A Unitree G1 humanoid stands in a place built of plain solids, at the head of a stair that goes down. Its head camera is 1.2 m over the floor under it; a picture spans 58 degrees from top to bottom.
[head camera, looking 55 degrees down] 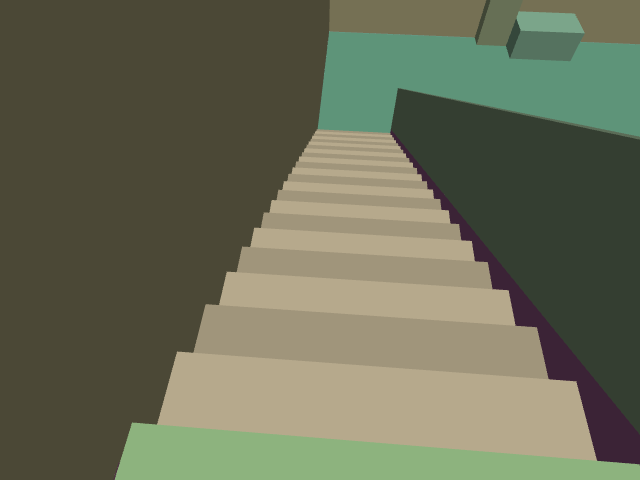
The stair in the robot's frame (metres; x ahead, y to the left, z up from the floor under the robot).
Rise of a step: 0.18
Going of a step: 0.26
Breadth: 1.29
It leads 4 degrees to the right of straight ahead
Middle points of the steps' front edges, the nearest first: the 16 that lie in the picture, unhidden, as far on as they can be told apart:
0.21 -0.15 0.00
0.47 -0.17 -0.17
0.73 -0.19 -0.35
0.99 -0.21 -0.53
1.24 -0.23 -0.71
1.50 -0.25 -0.88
1.76 -0.27 -1.06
2.02 -0.29 -1.24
2.28 -0.31 -1.42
2.54 -0.33 -1.59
2.80 -0.35 -1.77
3.05 -0.37 -1.95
3.31 -0.39 -2.13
3.57 -0.41 -2.30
3.83 -0.43 -2.48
4.09 -0.45 -2.66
